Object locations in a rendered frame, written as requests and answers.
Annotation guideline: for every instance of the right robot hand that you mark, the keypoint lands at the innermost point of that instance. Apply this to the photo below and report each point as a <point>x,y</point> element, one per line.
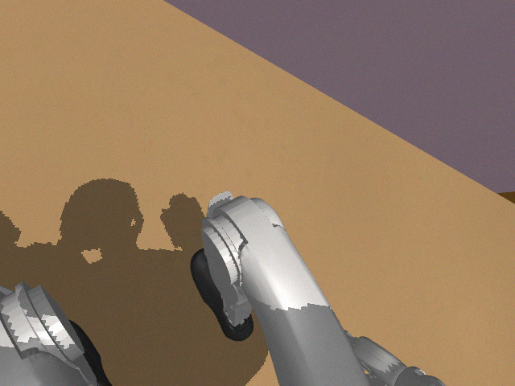
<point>382,366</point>

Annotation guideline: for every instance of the right robot foot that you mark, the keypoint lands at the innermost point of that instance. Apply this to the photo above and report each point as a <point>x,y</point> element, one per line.
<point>211,296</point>

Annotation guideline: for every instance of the left robot foot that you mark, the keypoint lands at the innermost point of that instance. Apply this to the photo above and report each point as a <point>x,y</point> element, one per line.
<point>92,356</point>

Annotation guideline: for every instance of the right robot arm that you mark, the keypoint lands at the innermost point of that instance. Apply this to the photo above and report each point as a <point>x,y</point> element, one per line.
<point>413,376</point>

